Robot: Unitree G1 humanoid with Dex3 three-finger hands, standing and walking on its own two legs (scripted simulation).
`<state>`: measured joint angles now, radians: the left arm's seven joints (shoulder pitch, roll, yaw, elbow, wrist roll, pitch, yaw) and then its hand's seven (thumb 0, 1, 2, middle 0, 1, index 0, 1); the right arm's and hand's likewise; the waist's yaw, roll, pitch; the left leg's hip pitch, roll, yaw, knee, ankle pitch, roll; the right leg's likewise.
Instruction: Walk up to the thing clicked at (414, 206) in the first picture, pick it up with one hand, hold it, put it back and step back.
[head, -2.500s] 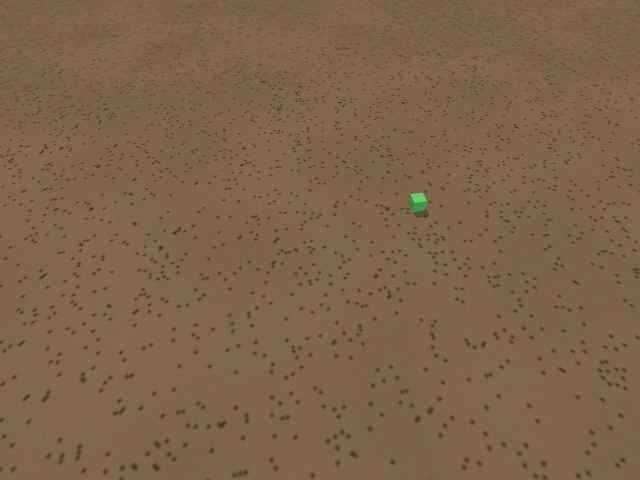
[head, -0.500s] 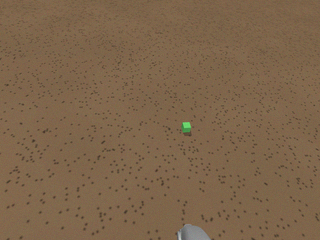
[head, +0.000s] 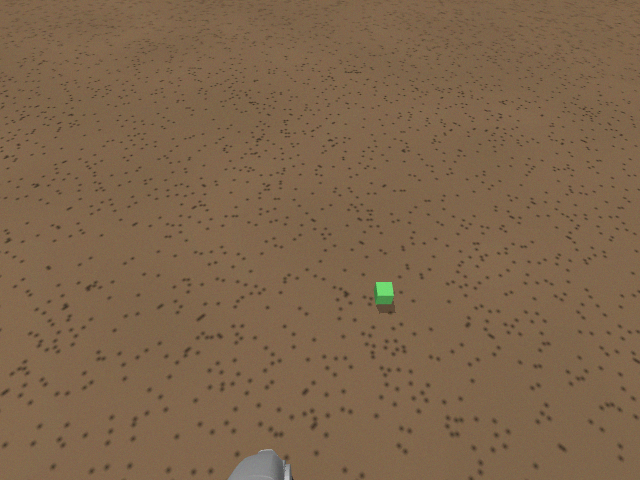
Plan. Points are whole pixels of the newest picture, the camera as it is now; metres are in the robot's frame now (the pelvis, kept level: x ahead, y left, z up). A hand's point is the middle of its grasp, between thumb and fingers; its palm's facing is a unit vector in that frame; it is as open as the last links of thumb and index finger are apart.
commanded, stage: walk up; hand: left
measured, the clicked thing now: (383, 293) +0.83 -0.18 -0.73
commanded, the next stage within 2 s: none
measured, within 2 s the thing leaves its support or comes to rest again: neither
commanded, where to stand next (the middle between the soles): +0.47 -0.39 m, yaw +4 degrees
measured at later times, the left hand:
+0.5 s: hand (252, 416) +0.23 +0.13 -0.15, palm faces +0.01 -0.92 -0.40, open 7.4 cm
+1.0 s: hand (357, 342) +0.36 -0.03 -0.15, palm faces -0.06 -0.94 -0.33, open 7.4 cm
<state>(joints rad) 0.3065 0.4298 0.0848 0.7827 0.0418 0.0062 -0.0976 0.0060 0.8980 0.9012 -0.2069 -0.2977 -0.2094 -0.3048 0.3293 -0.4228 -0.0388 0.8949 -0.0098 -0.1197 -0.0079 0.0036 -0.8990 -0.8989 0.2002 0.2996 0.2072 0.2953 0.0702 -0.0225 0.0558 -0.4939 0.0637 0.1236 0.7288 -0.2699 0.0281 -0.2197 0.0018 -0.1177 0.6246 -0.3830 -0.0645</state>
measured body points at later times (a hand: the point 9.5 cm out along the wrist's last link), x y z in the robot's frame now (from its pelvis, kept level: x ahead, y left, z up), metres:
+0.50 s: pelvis +0.16 -0.17 -0.02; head +0.16 -0.16 +0.43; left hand +0.23 +0.18 -0.12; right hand +0.20 -0.54 -0.11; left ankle +0.14 +0.01 -0.68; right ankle +0.19 -0.30 -0.72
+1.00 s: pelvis +0.28 -0.31 -0.01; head +0.29 -0.29 +0.44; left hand +0.36 +0.02 -0.13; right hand +0.31 -0.67 -0.09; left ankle +0.30 -0.12 -0.72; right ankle +0.37 -0.49 -0.70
